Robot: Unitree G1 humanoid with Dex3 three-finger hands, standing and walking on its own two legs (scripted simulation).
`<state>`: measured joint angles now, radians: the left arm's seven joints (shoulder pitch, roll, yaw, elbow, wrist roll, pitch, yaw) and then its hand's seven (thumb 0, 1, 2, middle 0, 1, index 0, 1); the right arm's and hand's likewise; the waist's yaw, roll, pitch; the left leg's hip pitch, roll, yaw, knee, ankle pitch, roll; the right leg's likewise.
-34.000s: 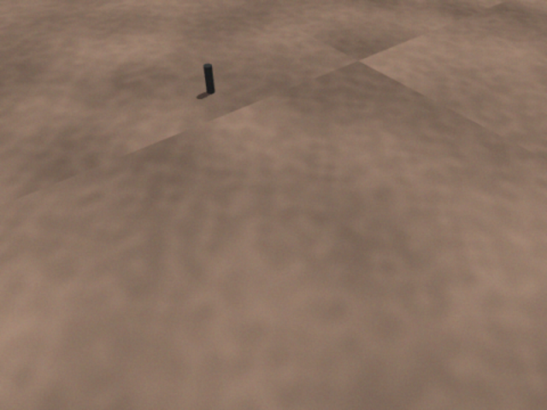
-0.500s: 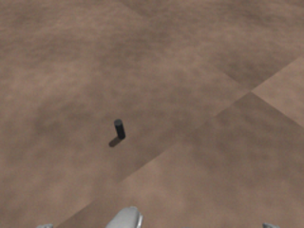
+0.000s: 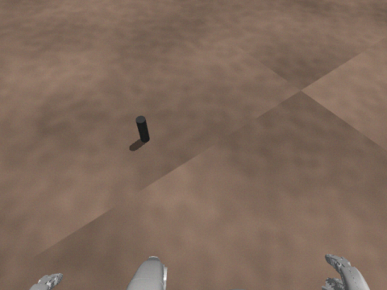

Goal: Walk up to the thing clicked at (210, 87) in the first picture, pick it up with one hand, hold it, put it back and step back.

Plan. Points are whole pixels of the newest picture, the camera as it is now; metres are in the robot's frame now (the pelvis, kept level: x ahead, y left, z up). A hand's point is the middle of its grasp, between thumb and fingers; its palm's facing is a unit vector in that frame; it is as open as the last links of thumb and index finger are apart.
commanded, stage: step back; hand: left
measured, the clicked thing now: (143, 129) +0.97 +0.32 -0.65
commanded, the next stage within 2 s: stand in 1.16 s
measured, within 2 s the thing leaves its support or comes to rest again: neither
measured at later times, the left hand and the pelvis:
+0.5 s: hand out of the picture -0.04 +0.28 -0.13, palm faces +0.08 -0.92 -0.38, open 7.4 cm; pelvis -0.07 +0.00 +0.02, yaw +4 degrees
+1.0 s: hand out of the picture +0.02 +0.29 -0.14, palm faces +0.10 -0.93 -0.35, open 7.4 cm; pelvis -0.02 +0.02 +0.02, yaw +5 degrees
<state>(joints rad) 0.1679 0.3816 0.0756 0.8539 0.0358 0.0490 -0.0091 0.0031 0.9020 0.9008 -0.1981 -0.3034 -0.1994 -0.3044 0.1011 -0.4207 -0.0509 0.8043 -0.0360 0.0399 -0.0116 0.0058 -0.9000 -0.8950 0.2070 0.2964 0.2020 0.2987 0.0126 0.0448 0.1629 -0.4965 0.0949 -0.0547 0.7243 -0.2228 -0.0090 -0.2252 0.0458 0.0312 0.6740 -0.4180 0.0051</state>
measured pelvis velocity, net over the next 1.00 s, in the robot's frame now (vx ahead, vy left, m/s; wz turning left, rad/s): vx -0.02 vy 0.02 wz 0.09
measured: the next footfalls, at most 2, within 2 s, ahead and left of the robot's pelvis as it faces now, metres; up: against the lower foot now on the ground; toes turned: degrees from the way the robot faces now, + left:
left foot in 0.28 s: +0.04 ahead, +0.15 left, +0.00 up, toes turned +6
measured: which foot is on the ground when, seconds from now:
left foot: down 0.00-0.00, up 0.02-0.26, down 0.28-1.00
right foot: down 0.00-1.00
